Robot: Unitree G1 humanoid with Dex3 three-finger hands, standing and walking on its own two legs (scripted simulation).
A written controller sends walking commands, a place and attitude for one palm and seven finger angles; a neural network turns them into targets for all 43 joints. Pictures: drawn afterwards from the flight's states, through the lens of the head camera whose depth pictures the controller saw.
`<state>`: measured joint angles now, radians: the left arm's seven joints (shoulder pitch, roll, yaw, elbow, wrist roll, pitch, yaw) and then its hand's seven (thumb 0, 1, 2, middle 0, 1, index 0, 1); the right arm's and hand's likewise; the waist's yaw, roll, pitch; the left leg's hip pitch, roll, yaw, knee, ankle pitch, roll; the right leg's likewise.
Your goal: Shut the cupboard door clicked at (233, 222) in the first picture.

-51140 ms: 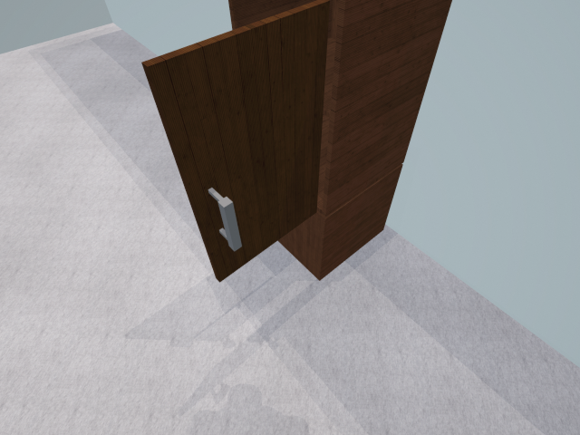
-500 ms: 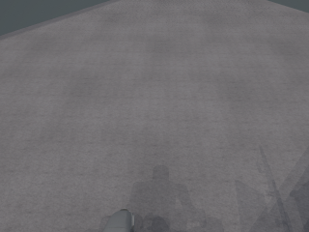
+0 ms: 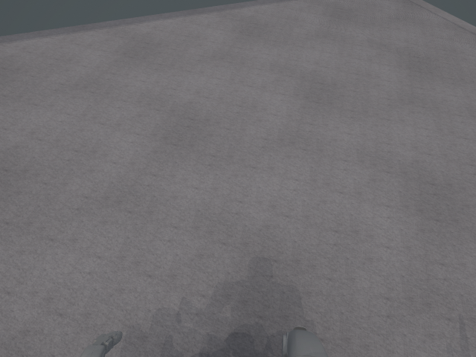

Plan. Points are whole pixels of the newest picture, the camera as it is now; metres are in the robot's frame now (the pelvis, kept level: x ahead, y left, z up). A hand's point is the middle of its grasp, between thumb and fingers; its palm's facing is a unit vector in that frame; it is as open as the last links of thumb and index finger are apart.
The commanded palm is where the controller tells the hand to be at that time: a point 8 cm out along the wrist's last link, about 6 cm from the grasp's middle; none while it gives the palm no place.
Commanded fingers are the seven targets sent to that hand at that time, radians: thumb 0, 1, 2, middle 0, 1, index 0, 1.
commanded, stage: turn to face it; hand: left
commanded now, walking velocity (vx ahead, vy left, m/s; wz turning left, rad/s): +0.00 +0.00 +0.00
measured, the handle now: out of the picture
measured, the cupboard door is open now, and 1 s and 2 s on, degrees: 41 41 41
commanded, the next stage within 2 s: none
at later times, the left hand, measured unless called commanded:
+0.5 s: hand (170, 327) +0.20 +0.14 -0.17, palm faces -0.07 -0.97 -0.22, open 7.2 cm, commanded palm none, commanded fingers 0.00 0.90 0.90 -0.20 -0.30 -0.20 -0.30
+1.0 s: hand (196, 256) +0.34 +0.11 -0.16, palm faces -0.43 -0.86 -0.27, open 7.4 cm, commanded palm none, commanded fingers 0.00 0.90 0.90 -0.20 -0.30 -0.20 -0.30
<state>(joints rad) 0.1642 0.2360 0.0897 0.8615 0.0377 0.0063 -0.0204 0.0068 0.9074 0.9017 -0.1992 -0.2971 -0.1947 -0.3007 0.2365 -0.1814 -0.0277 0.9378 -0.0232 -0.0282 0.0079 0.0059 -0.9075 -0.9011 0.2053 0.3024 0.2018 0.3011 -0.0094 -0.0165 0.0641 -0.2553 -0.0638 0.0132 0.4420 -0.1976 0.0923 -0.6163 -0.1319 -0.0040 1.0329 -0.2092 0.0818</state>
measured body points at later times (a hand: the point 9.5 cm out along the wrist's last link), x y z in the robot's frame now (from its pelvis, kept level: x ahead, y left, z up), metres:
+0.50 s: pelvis +0.12 -0.04 +0.00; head +0.17 -0.05 +0.45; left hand +0.20 +0.19 -0.15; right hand +0.16 -0.29 -0.15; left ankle +0.14 +0.09 -0.70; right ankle +0.14 -0.15 -0.74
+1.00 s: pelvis +0.14 -0.04 -0.02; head +0.18 -0.06 +0.43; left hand +0.37 +0.15 -0.14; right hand +0.08 -0.30 -0.16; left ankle +0.18 +0.09 -0.74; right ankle +0.08 -0.14 -0.74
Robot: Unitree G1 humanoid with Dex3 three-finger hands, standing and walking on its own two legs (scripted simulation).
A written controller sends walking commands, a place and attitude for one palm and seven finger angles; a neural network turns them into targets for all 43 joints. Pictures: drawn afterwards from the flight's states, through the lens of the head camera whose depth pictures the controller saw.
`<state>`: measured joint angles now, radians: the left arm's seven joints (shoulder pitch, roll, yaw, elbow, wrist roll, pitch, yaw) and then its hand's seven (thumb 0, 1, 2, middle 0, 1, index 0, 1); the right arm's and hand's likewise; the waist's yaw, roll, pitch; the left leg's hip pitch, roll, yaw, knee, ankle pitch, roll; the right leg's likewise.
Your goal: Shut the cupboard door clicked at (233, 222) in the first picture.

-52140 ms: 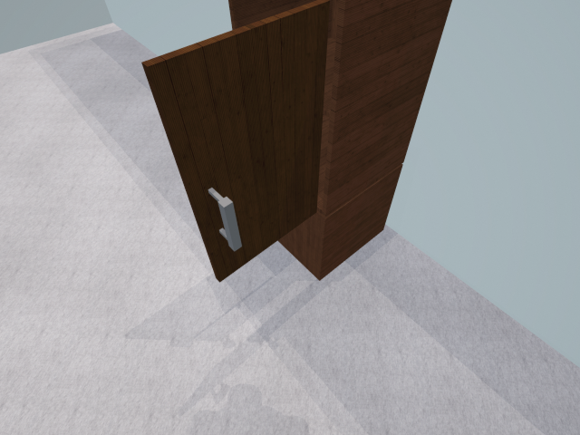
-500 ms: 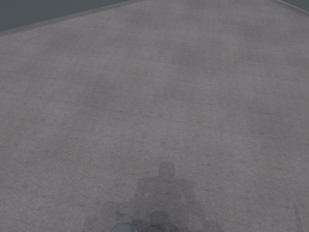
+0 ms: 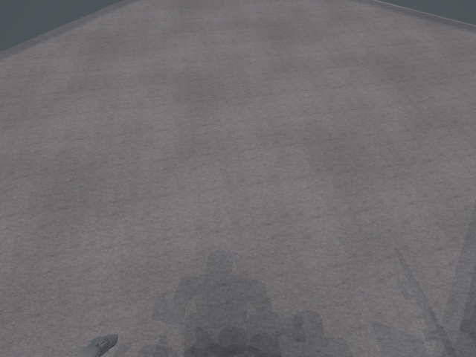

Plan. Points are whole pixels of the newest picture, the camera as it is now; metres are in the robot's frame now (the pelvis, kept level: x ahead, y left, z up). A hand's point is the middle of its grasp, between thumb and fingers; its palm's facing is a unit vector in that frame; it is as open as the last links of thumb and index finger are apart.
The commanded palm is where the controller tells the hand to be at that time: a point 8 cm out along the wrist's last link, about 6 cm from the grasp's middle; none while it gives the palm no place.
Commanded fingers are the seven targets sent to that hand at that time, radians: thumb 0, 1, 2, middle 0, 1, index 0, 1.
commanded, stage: turn to face it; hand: left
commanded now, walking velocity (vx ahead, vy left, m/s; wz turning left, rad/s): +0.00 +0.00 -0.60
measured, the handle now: out of the picture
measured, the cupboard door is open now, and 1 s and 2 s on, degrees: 41 41 41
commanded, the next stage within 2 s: none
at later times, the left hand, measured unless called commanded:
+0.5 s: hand (145, 335) +0.17 +0.20 -0.16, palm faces -0.25 -0.95 -0.20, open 7.4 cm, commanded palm none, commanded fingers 0.00 0.90 0.90 -0.20 -0.30 -0.20 -0.30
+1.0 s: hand (192, 311) +0.22 +0.11 -0.15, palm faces -0.52 -0.83 -0.22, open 7.4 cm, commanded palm none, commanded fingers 0.00 0.90 0.90 -0.20 -0.30 -0.20 -0.30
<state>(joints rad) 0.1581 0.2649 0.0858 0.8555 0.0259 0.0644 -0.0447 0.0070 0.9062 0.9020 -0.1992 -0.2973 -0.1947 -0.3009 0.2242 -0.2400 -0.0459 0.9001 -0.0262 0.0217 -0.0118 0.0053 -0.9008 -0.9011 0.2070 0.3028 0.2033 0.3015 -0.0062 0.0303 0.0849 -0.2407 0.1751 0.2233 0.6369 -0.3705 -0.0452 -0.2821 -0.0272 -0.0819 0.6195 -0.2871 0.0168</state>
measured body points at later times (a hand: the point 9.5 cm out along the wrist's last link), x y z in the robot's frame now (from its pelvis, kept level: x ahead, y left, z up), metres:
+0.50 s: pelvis +0.03 +0.02 +0.01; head +0.09 +0.03 +0.45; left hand +0.19 +0.25 -0.14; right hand +0.04 -0.24 -0.12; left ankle +0.07 +0.13 -0.73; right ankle -0.04 -0.10 -0.65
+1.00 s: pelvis +0.05 -0.02 +0.01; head +0.10 -0.04 +0.46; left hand +0.25 +0.15 -0.13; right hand +0.00 -0.30 -0.12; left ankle +0.14 +0.09 -0.69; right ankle -0.03 -0.10 -0.73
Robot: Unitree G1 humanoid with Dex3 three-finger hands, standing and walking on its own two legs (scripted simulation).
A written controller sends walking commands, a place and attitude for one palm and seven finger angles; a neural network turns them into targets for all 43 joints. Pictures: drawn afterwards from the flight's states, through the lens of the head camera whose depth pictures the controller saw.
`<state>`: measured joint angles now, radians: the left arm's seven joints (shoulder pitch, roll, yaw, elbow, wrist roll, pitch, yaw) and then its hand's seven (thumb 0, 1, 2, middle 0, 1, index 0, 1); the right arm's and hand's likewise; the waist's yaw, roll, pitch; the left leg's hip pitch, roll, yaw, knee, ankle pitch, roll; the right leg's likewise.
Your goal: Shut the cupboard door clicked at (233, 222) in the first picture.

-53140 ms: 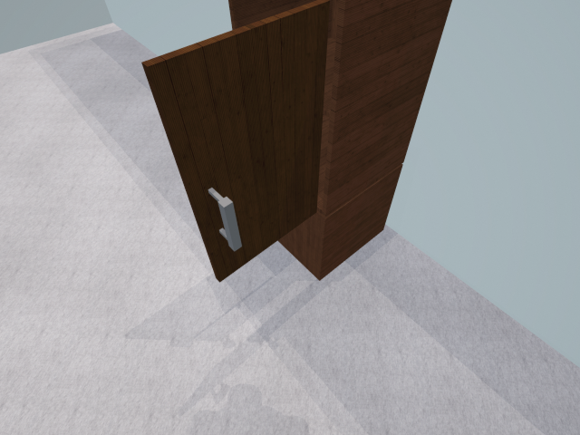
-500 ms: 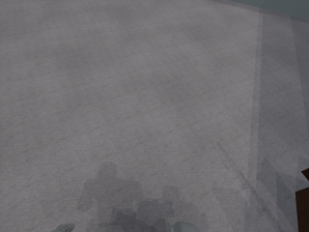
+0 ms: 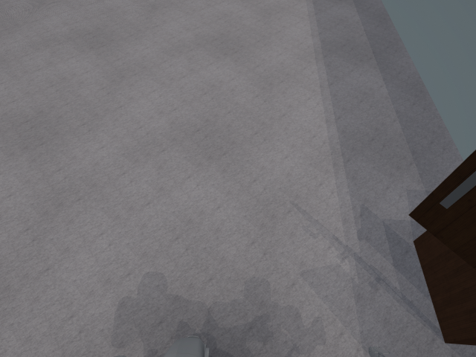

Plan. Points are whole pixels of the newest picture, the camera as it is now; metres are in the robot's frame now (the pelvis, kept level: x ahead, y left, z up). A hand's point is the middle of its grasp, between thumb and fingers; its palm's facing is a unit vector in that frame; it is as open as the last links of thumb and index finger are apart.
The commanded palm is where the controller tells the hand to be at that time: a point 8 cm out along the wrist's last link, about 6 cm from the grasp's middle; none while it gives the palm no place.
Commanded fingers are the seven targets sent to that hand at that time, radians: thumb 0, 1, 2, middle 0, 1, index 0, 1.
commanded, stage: turn to face it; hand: left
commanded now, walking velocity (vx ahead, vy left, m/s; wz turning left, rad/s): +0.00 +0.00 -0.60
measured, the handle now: (468, 183) +0.53 -0.52 -0.09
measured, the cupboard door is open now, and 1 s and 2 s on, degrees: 41 41 41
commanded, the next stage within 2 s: take the last steps up to it in 1.30 s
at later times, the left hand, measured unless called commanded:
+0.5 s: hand (165, 316) +0.20 +0.16 -0.16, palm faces -0.31 -0.91 -0.28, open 7.4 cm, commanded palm none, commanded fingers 0.00 0.90 0.90 -0.20 -0.30 -0.20 -0.30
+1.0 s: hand (186, 299) +0.24 +0.13 -0.17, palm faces -0.53 -0.82 -0.21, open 7.4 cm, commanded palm none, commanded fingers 0.00 0.90 0.90 -0.20 -0.30 -0.20 -0.30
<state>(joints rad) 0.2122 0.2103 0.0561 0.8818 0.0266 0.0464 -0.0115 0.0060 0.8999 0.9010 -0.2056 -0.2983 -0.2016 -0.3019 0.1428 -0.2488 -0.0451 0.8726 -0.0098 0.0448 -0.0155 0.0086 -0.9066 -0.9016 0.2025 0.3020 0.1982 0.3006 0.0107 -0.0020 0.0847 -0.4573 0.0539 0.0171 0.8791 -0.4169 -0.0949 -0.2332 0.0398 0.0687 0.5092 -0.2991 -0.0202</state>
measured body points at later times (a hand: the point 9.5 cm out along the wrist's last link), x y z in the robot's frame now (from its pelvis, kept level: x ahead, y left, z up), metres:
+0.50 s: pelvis +0.01 -0.01 -0.02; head +0.05 -0.04 +0.43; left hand +0.22 +0.21 -0.13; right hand -0.03 -0.28 -0.16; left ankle +0.03 +0.14 -0.72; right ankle -0.03 -0.12 -0.74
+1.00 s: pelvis +0.05 +0.00 +0.00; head +0.10 -0.01 +0.45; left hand +0.27 +0.17 -0.15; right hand -0.03 -0.25 -0.13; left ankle +0.11 +0.10 -0.74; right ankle -0.06 -0.09 -0.66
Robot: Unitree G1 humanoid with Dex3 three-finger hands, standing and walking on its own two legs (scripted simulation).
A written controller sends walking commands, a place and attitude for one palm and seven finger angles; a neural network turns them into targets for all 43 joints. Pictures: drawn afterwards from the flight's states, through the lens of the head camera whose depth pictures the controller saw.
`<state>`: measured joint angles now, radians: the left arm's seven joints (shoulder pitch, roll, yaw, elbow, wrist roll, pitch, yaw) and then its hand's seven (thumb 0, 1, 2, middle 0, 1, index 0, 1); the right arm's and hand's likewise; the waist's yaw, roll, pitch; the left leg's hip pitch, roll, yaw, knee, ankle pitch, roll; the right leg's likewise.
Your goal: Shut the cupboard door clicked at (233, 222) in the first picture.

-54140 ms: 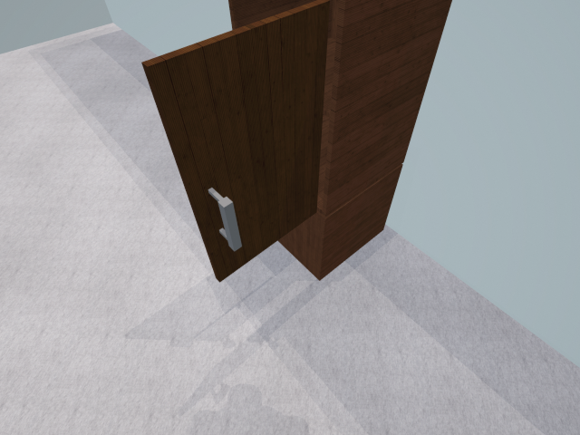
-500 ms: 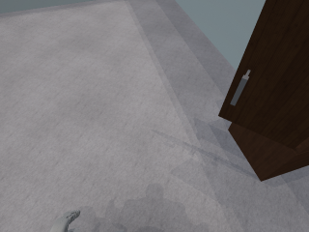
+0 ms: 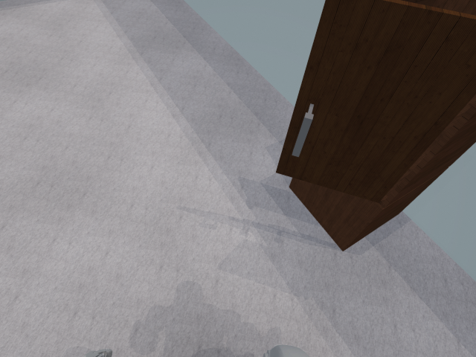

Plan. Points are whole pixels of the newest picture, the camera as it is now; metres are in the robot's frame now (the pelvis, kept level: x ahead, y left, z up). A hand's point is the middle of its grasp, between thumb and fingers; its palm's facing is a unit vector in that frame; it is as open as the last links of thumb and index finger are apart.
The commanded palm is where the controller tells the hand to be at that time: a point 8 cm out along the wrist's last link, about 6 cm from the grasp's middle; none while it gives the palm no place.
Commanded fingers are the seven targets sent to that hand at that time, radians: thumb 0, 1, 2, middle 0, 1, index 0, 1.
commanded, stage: turn to face it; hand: left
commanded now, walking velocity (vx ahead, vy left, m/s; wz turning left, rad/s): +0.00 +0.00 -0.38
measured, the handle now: (303, 131) +0.69 -0.14 -0.09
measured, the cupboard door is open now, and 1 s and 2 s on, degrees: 41 41 41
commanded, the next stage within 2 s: take the last steps up to it in 0.30 s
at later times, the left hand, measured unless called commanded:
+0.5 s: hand out of the picture +0.13 +0.15 -0.17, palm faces -0.13 -0.97 -0.19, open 7.4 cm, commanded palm none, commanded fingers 0.00 0.90 0.90 -0.20 -0.30 -0.20 -0.30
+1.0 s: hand (224, 288) +0.27 +0.04 -0.17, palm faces -0.28 -0.94 -0.20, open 7.4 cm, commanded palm none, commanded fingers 0.00 0.90 0.90 -0.20 -0.30 -0.20 -0.30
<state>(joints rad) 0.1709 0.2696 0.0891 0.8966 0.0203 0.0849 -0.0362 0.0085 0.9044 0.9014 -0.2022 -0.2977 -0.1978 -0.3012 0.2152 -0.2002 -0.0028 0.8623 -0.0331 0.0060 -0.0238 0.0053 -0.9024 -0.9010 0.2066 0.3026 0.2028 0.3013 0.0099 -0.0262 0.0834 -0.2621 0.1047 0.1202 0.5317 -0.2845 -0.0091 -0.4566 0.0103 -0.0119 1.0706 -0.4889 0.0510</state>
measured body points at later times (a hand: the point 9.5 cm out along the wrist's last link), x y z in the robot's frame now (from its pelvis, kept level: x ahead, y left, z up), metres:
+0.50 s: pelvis +0.04 -0.03 -0.01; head +0.07 -0.02 +0.44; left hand +0.14 +0.20 -0.16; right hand +0.05 -0.29 -0.15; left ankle +0.07 +0.09 -0.73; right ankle -0.02 -0.14 -0.74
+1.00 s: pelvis +0.13 -0.12 -0.01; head +0.16 -0.13 +0.44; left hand +0.28 +0.09 -0.15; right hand +0.01 -0.36 -0.16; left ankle +0.08 +0.04 -0.68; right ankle +0.10 -0.24 -0.74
